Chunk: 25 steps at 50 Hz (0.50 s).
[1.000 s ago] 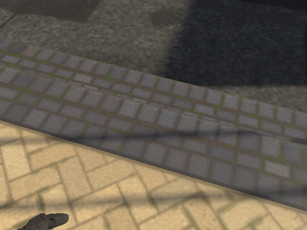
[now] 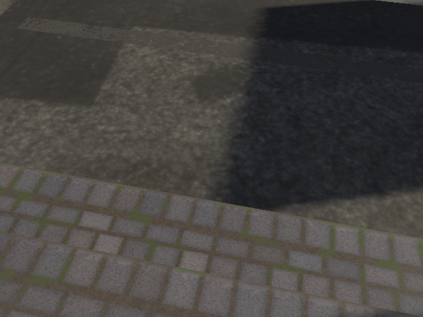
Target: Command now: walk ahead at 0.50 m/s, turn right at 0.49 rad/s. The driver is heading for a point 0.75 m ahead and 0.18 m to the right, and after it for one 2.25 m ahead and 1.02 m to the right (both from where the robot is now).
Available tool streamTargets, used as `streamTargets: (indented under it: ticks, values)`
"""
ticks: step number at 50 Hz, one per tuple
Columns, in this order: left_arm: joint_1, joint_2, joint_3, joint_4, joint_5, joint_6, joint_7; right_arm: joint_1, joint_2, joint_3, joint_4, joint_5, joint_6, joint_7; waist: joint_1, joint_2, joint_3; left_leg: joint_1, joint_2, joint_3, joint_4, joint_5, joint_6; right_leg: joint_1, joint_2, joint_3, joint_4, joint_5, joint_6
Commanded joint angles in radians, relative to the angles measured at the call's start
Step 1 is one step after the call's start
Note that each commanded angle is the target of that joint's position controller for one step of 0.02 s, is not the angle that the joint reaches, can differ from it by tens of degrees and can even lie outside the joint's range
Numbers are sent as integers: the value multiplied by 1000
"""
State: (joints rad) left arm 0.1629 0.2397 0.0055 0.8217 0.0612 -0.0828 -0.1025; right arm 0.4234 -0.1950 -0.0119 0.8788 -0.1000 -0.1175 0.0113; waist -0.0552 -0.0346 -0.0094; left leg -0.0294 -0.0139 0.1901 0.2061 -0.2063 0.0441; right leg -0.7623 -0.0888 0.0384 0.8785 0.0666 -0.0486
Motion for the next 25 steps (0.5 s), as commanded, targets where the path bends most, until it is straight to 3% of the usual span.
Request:
streamTargets:
  ticks: [1,4,7,9,11,12,13,14,15,16,17,18,19,20,21,23,25]
  values:
    - [-55,27,0,-72,-1,6,-7,-13,-115,-10,-24,-3,-20,13,38,101,56,-68,281,-36,-97,421,187,58,0,-20,-101,112,-10]
    - [-108,36,6,-90,-4,18,2,21,-138,-10,21,-1,-21,18,34,99,87,59,308,-16,-76,464,166,38,12,-21,-191,85,-30]
    - [-164,43,16,-106,-3,22,8,75,-159,-20,65,9,-5,9,20,101,107,209,330,7,-40,532,150,39,43,-49,-272,-44,-47]
    - [-168,61,28,-114,-10,17,16,89,-191,-36,80,8,7,0,34,119,104,266,340,35,27,728,141,104,88,-84,-302,-154,-64]
    - [-93,106,53,-102,-29,-3,34,73,-219,-48,78,6,12,-7,94,119,46,220,309,98,198,976,105,313,172,-144,-352,-129,-108]
    - [40,154,78,-65,-32,-17,53,99,-201,-39,78,-16,7,-3,124,109,-46,60,266,113,383,964,63,587,200,-124,-270,-49,-153]
    - [266,182,92,-14,-33,-16,80,184,-100,0,46,-37,-4,5,153,-31,-297,-345,187,80,694,647,-42,1135,58,156,-199,-15,-313]
    - [499,192,85,63,-23,5,87,96,-127,-2,23,-20,-7,49,244,-73,-425,-557,2,-22,988,-298,-91,1359,-140,592,-445,-79,-426]
    - [538,220,109,123,-3,-19,86,-109,-113,-3,-32,37,-7,70,305,-5,-203,-807,-5,-222,1108,-312,-40,1305,-153,613,-534,-192,-335]
    - [427,229,121,109,-21,-40,87,-237,-125,-3,-64,44,-18,55,291,-23,-5,-886,67,-286,1136,-269,-25,1075,-132,513,-559,-246,-279]
    - [328,153,91,98,-29,-48,80,-203,-166,-15,-74,17,-18,30,209,-20,-36,-773,94,-308,1084,-232,-5,912,-109,463,-575,-214,-283]
    - [247,85,67,89,-37,-54,71,-175,-140,-10,-77,9,-16,8,138,-26,-5,-666,119,-307,1042,-190,7,726,-99,413,-599,-154,-286]
    - [174,49,47,64,-34,-52,62,-155,-80,5,-79,2,-4,-8,72,-13,1,-543,137,-304,1002,-187,7,551,-86,390,-640,-134,-286]
    - [124,26,36,38,-29,-52,58,-137,-58,12,-82,3,9,-16,35,5,15,-500,130,-295,972,-200,-3,454,-74,382,-679,-167,-290]
    - [99,39,38,20,-27,-59,57,-130,-70,14,-84,8,19,-19,26,17,20,-496,126,-278,908,-173,-15,409,-55,352,-704,-227,-277]
    - [77,102,49,-2,-16,-68,48,-158,-96,13,-96,26,32,-22,28,22,41,-425,110,-223,734,-49,-50,281,3,279,-712,-249,-242]
    - [141,130,61,17,-7,-65,30,-258,-53,35,-132,31,44,-13,61,5,58,-336,86,-180,556,85,-68,210,41,249,-699,-198,-222]
